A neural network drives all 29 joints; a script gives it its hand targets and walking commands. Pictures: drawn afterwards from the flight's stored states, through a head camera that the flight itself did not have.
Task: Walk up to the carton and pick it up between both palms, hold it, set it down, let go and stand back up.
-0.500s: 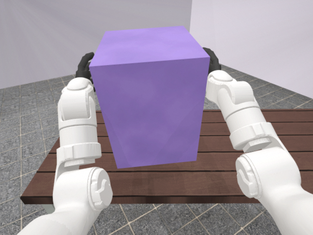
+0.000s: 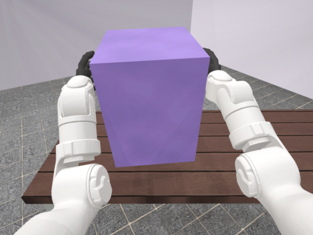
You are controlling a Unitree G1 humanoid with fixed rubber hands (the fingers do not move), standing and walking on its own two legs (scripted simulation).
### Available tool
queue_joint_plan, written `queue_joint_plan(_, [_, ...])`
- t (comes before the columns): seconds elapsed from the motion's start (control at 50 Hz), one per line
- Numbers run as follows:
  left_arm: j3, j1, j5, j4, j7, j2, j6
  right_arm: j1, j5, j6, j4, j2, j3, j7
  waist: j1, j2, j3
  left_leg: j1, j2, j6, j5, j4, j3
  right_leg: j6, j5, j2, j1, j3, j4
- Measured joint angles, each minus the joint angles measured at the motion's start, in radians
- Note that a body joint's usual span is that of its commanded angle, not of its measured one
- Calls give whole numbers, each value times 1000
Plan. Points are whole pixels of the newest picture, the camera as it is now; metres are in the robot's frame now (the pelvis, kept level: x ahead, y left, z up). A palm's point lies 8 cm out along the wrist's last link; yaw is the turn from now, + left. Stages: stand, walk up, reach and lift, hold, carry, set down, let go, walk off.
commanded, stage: hold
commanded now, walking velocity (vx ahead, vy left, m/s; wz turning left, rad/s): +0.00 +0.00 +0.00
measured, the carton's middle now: (150, 95) +0.40 +0.00 +0.24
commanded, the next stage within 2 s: none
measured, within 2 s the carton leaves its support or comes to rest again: neither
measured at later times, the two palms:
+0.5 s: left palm (84, 82) +0.37 +0.15 +0.29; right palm (211, 77) +0.36 -0.15 +0.29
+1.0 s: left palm (85, 81) +0.37 +0.15 +0.30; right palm (211, 76) +0.36 -0.15 +0.29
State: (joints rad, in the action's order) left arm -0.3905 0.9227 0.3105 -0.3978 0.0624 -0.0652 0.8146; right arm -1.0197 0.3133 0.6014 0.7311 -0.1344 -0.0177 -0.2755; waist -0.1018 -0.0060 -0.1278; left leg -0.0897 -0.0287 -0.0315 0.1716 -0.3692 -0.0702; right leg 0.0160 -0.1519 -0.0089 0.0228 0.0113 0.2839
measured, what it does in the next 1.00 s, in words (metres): stands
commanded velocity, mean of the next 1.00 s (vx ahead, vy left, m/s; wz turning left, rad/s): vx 0.00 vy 0.00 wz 0.00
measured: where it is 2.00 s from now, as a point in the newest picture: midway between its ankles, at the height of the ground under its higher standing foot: outside the picture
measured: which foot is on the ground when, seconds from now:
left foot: down 0.00-1.00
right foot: down 0.00-1.00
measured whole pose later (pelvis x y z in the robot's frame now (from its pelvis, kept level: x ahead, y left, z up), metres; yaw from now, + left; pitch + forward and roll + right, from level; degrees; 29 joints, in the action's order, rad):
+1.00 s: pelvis +0.00 +0.00 +0.00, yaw +0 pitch -6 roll -1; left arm -0.39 0.92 0.31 -0.38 0.06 -0.07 0.82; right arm -1.02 0.33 0.60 0.72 -0.14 -0.01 -0.28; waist -0.11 -0.01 -0.13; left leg -0.09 -0.03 -0.03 0.18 -0.37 -0.07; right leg 0.02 -0.16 -0.01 0.02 0.02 0.28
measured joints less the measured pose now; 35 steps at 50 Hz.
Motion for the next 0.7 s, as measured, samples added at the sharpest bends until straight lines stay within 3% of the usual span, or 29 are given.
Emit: queue_joint_plan(0.7, [7, -19, -6, 33, -7, 5, 9, 9, 23, -4, -9, -10, 27, -3, -8, -7, 0, 0, -2, 0, 7, -5, 0, -1, -3, -4, -7, 4, -6])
